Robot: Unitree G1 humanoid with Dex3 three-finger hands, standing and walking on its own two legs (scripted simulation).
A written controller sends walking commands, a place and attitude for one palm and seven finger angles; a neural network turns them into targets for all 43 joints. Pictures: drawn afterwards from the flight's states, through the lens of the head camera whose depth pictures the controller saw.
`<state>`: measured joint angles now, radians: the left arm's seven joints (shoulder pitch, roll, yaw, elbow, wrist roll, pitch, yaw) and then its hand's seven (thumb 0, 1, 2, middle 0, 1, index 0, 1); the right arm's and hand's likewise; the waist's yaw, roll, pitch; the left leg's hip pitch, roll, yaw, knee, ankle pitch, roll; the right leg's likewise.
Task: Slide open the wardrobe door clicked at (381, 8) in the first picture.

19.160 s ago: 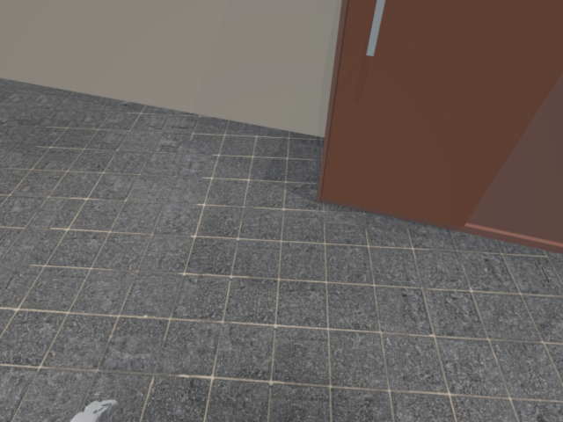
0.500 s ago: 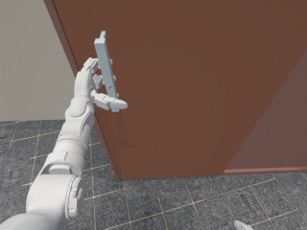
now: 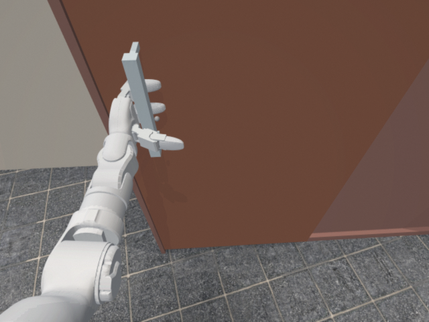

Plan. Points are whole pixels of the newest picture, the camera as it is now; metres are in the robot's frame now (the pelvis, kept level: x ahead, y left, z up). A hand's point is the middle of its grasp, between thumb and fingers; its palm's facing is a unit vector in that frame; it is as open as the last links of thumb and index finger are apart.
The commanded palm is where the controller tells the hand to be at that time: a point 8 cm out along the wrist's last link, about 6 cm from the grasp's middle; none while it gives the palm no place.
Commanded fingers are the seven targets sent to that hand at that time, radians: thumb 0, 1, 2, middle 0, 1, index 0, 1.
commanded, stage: slide the fingers in behind the handle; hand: left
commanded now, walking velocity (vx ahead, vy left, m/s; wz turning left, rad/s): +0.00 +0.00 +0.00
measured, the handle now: (146, 106) +0.50 +0.14 +0.14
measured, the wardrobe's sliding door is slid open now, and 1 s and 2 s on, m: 0.00 0.00 0.00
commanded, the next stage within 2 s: grip the handle and tug to test in 0.56 s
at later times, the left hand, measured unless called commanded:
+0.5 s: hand (157, 121) +0.45 +0.11 +0.15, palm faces +0.05 -1.00 +0.00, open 14.0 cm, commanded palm +0.42 +0.16 +0.15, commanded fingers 0.00 -0.50 0.30 -0.30 -1.20 -0.30 -1.20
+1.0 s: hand (155, 122) +0.44 +0.11 +0.15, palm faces +0.05 -1.00 +0.00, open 11.3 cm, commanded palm +0.41 +0.16 +0.15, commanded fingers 0.00 0.34 0.66 -0.39 -1.32 -0.39 -1.32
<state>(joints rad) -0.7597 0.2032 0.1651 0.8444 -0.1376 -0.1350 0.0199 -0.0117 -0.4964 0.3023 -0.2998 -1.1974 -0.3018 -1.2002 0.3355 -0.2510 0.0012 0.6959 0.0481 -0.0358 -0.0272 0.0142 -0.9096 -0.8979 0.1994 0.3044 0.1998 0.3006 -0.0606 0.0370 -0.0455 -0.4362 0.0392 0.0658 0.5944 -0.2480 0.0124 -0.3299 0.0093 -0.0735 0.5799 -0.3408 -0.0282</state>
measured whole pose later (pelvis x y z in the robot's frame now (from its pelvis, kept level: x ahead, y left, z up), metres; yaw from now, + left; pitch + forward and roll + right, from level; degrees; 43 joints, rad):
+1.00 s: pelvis +0.01 +0.00 +0.00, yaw +0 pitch +4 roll +0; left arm -0.69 0.17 0.13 0.74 -0.14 -0.09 0.05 -0.01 -0.09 0.48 -0.32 -1.26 -0.31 -1.26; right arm 0.31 -0.24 0.00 0.69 0.05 -0.02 -0.02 0.01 -0.91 -0.90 0.20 0.30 0.20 0.30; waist -0.04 0.04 -0.05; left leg -0.40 0.03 0.06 0.58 -0.25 0.01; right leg -0.29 0.01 -0.08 0.56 -0.34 -0.03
